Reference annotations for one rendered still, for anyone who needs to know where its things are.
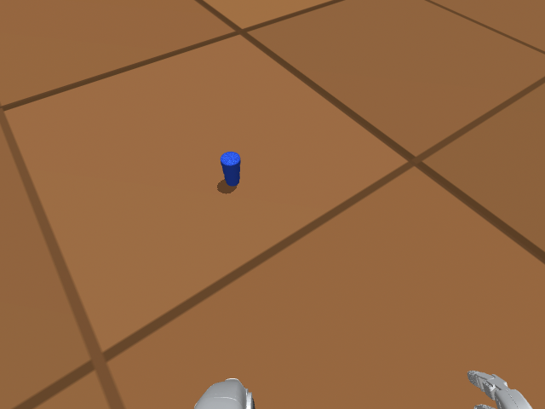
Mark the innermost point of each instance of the cup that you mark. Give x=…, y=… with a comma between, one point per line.
x=230, y=162

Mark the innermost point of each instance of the right robot hand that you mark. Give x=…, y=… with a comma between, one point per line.
x=497, y=389

